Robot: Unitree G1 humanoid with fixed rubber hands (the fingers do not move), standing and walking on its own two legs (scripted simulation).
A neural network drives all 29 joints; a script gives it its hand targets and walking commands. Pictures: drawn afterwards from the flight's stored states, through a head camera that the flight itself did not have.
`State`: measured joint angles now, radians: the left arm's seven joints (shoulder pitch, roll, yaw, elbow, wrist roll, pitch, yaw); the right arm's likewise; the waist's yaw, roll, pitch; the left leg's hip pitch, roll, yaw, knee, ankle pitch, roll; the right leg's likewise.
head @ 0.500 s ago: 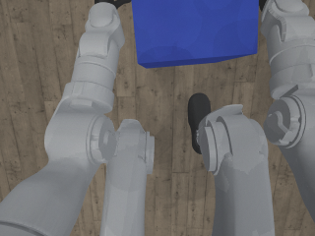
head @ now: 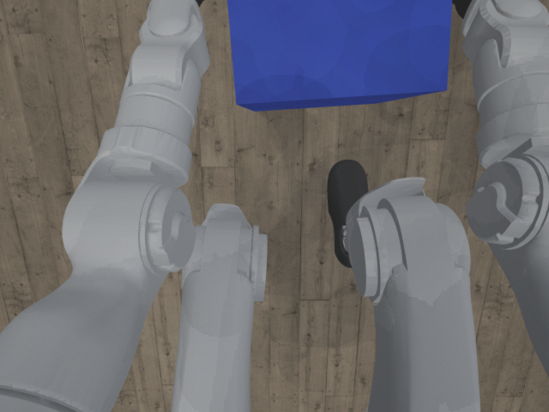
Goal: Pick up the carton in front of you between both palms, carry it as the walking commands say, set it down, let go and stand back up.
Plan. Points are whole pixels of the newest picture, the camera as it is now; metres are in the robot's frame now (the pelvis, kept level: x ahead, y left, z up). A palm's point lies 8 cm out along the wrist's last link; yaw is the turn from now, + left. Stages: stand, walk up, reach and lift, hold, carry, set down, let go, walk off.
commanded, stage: set down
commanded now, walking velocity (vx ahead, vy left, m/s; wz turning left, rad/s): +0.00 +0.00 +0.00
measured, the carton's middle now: (322, 23) +0.50 -0.12 -0.26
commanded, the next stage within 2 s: let go in 1.46 s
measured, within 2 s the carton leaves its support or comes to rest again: neither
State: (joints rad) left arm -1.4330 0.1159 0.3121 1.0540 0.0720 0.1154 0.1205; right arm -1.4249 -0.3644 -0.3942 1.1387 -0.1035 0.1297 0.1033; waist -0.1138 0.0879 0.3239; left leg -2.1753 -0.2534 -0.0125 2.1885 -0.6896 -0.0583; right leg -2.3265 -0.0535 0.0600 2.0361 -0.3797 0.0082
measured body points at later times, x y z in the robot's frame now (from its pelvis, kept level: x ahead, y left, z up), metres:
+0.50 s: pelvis -0.01 -0.02 -0.01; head +0.36 -0.07 +0.23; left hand +0.55 +0.05 -0.19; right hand +0.52 -0.34 -0.18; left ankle +0.08 +0.10 -0.35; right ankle +0.16 -0.14 -0.35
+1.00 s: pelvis +0.02 -0.02 +0.11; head +0.35 -0.09 +0.41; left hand +0.57 +0.05 -0.02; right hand +0.52 -0.34 -0.02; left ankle +0.08 +0.10 -0.35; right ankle +0.16 -0.14 -0.35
